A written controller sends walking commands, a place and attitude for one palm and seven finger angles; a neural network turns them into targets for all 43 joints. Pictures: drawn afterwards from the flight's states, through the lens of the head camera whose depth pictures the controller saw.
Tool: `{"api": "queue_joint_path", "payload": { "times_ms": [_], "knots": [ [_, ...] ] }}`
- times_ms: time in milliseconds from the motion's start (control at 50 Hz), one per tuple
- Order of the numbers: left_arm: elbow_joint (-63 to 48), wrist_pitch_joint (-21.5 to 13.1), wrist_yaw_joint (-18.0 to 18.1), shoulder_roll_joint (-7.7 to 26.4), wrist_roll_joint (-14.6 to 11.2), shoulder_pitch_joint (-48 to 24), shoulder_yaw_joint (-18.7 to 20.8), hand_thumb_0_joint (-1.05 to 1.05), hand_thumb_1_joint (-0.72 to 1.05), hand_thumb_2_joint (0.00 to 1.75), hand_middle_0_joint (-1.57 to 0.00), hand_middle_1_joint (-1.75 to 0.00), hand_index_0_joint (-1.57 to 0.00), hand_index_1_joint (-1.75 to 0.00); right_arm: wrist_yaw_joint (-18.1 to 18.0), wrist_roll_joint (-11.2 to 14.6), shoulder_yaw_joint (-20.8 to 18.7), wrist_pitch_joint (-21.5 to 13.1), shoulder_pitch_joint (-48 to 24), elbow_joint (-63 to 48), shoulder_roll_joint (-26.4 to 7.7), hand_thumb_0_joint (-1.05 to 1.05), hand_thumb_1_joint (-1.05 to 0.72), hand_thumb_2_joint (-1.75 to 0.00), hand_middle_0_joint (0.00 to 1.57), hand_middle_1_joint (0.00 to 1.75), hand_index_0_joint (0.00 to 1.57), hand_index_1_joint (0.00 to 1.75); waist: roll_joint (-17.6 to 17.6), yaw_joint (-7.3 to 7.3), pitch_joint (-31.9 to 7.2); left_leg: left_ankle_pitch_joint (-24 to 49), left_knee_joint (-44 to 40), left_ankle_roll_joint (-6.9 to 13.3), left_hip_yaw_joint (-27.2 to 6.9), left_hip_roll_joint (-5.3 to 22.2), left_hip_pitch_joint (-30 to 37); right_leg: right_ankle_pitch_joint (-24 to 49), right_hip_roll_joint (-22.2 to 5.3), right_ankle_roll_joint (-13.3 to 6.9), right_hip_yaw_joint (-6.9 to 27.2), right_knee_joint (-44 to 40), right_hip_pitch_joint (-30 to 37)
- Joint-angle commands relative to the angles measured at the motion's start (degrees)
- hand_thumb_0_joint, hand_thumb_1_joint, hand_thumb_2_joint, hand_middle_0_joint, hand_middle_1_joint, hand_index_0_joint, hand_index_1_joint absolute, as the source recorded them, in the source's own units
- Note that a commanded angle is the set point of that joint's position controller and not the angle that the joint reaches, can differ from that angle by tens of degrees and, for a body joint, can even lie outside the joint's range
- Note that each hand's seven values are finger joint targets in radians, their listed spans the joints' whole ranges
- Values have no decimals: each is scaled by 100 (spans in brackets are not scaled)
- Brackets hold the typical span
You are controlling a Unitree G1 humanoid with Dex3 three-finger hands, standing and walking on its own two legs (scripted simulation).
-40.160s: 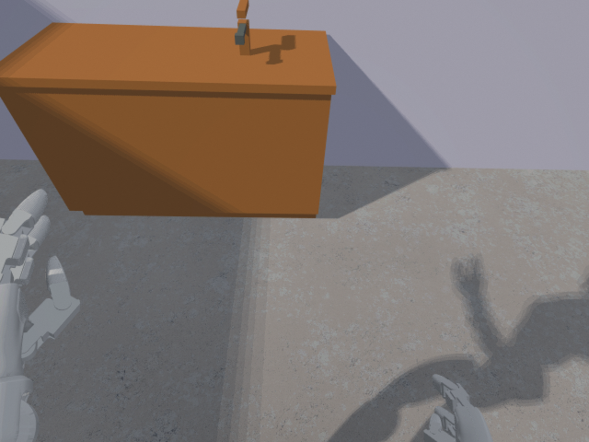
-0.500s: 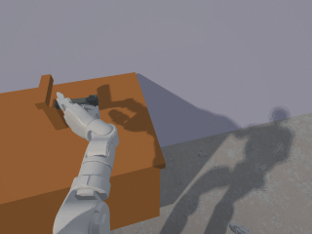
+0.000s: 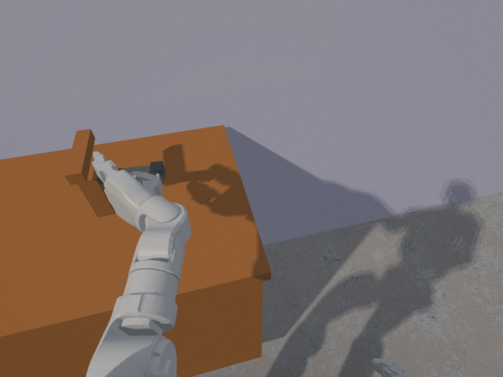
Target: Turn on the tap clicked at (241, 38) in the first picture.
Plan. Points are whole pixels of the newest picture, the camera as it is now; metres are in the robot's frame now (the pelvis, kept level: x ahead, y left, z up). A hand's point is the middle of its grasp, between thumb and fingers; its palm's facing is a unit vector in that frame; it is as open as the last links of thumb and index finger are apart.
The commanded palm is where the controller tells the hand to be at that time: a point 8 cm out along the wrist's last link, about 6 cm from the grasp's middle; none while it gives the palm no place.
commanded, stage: lift the hand up off the lever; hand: left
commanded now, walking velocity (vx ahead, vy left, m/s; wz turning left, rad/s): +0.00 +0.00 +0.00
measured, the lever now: (157, 171) +0.49 +0.22 +0.06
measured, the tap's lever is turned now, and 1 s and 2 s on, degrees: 84 84 84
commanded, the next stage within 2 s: draw the hand back beside the body in 0.36 s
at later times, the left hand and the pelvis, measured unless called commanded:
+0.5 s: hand (153, 176) +0.40 +0.19 +0.13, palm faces +0.77 -0.63 -0.11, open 7.8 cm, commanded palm +0.34 +0.21 +0.14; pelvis +0.00 +0.00 +0.00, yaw +0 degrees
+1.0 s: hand (124, 220) +0.30 +0.20 +0.14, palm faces +0.23 -0.94 -0.24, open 7.7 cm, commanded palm +0.26 +0.24 +0.16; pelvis +0.00 +0.01 +0.02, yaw -3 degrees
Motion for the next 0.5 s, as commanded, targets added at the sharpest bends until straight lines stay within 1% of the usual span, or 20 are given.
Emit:
{"api": "queue_joint_path", "payload": {
  "times_ms": [0, 20, 60, 80, 120, 140, 180, 220, 240, 260, 280, 300, 320, 340, 360, 380, 420, 440, 460, 480],
  "knots": [
    [-1486, -218, -24, 685, 185, -2487, -248, 0, 90, 90, -15, -15, -15, -15, -97, 57, -148, -295, -834, -780, -590, 0, -90, -90, 20, 30, 20, 30, -559, 16, -1475, 1812, -199, 139, 133, -42, 947, 2409, -220, 169, 154, -612, 527],
    [-1482, -202, -38, 838, 179, -2441, -132, 0, 90, 90, -15, -15, -15, -15, -122, 55, -165, -283, -848, -744, -605, 0, -90, -90, 20, 30, 20, 30, -588, 30, -1435, 1756, -250, 125, 110, -37, 956, 2232, -198, 153, 137, -658, 539],
    [-1657, -198, -39, 690, 224, -2600, -313, 0, 90, 90, -15, -15, -15, -15, -117, 64, -141, -310, -922, -741, -554, 0, -90, -90, 20, 30, 20, 30, -295, 27, -1475, 1820, -244, 119, 136, -33, 1084, 2203, -201, 128, 154, -645, 492],
    [-1600, -155, -49, 575, 226, -2526, -414, 0, 90, 90, -15, -15, -15, -15, -113, 54, -134, -329, -927, -735, -545, 0, -90, -90, 20, 30, 20, 30, -342, 20, -1461, 1821, -246, 118, 120, -39, 1095, 2200, -197, 130, 143, -647, 467],
    [-1530, -93, -73, 635, 230, -2616, -404, 0, 90, 90, -15, -15, -15, -15, -129, 65, -144, -330, -930, -668, -582, 0, -90, -90, 20, 30, 20, 30, -371, -8, -1391, 1764, -311, 87, 86, -25, 1152, 1985, -172, 111, 124, -708, 421],
    [-1482, -69, -86, 472, 196, -2655, -533, 0, 90, 90, -15, -15, -15, -15, -127, 80, -119, -350, -983, -692, -555, 0, -90, -90, 20, 30, 20, 30, -354, -15, -1324, 1683, -346, 96, 95, -36, 1144, 1893, -185, 118, 133, -730, 378],
    [-1266, -28, -82, 463, 155, -2697, -505, 0, 90, 90, -15, -15, -15, -15, -148, 92, -102, -369, -991, -652, -547, 0, -90, -90, 20, 30, 20, 30, -472, -20, -1268, 1555, -379, 110, 85, -51, 1110, 1793, -192, 136, 146, -790, 361],
    [-970, 17, -82, 841, 125, -2585, -143, 0, 90, 90, -15, -15, -15, -15, -188, 112, -105, -319, -994, -594, -595, 0, -90, -90, 20, 30, 20, 30, -529, 39, -1195, 1369, -450, 111, 87, -67, 1007, 1579, -195, 149, 189, -893, 415],
    [-1007, 16, -85, 606, 113, -2784, -335, 0, 90, 90, -15, -15, -15, -15, -177, 119, -57, -321, -1038, -637, -556, 0, -90, -90, 20, 30, 20, 30, -436, -1, -1175, 1365, -470, 124, 108, -79, 1015, 1613, -234, 158, 198, -892, 396],
    [-934, 7, -74, 643, 131, -2845, -290, 0, 90, 90, -15, -15, -15, -15, -171, 122, -63, -327, -1003, -619, -542, 0, -90, -90, 20, 30, 20, 30, -485, 5, -1169, 1361, -463, 125, 92, -71, 1009, 1615, -227, 155, 187, -892, 388],
    [-911, -17, -62, 756, 139, -2813, -170, 0, 90, 90, -15, -15, -15, -15, -174, 108, -67, -322, -971, -633, -552, 0, -90, -90, 20, 30, 20, 30, -539, 40, -1281, 1441, -447, 132, 100, -72, 1010, 1779, -237, 166, 201, -862, 463],
    [-908, -33, -60, 765, 155, -2784, -163, 0, 90, 90, -15, -15, -15, -15, -166, 108, -76, -309, -989, -649, -552, 0, -90, -90, 20, 30, 20, 30, -525, 48, -1320, 1487, -417, 134, 113, -72, 986, 1858, -235, 166, 198, -836, 483],
    [-958, -56, -62, 849, 185, -2862, -119, 0, 90, 90, -15, -15, -15, -15, -169, 95, -88, -293, -956, -623, -568, 0, -90, -90, 20, 30, 20, 30, -425, 52, -1387, 1457, -433, 116, 101, -69, 1011, 1744, -221, 155, 197, -832, 477],
    [-945, -75, -51, 754, 202, -2937, -192, 0, 90, 90, -15, -15, -15, -15, -155, 95, -74, -303, -946, -646, -544, 0, -90, -90, 20, 30, 20, 30, -412, 30, -1361, 1471, -431, 127, 103, -59, 1022, 1735, -222, 157, 190, -820, 427],
    [-962, -115, -42, 772, 220, -3016, -179, 0, 90, 90, -15, -15, -15, -15, -149, 88, -88, -315, -916, -647, -553, 0, -90, -90, 20, 30, 20, 30, -478, 20, -1414, 1518, -393, 130, 97, -50, 1030, 1798, -214, 153, 183, -784, 426],
    [-1024, -137, -35, 737, 246, -3000, -214, 0, 90, 90, -15, -15, -15, -15, -141, 65, -96, -323, -906, -661, -554, 0, -90, -90, 20, 30, 20, 30, -384, 19, -1494, 1659, -343, 131, 116, -50, 1083, 1975, -207, 143, 182, -731, 430],
    [-1100, -154, -44, 855, 250, -2846, -119, 0, 90, 90, -15, -15, -15, -15, -131, 58, -132, -301, -839, -664, -582, 0, -90, -90, 20, 30, 20, 30, -372, 54, -1611, 1801, -331, 96, 97, -38, 1096, 2084, -181, 123, 156, -662, 502],
    [-1068, -133, -58, 693, 230, -2768, -227, 0, 90, 90, -15, -15, -15, -15, -122, 67, -120, -302, -858, -709, -559, 0, -90, -90, 20, 30, 20, 30, -367, 53, -1574, 1801, -328, 106, 115, -46, 1083, 2105, -192, 133, 157, -652, 484],
    [-1487, -170, -957, 605, 442, -2379, -1215, 0, 90, 90, -15, -15, -15, -15, -233, 95, -149, -142, -597, -792, -700, 0, -90, -90, 20, 30, 20, 30, -687, -249, -1568, 1977, -384, 186, 181, -63, 1264, 2646, -183, 116, 300, -481, 605],
    [-1720, -243, -1346, 1167, 282, -2189, -655, 0, 90, 90, -15, -16, -15, -16, -343, 193, -182, -93, -553, -967, -715, 0, -90, -90, 20, 30, 20, 30, -638, -87, -1745, 2122, -408, 241, 208, -69, 1353, 2979, -184, 103, 352, -532, 845]
  ]
}}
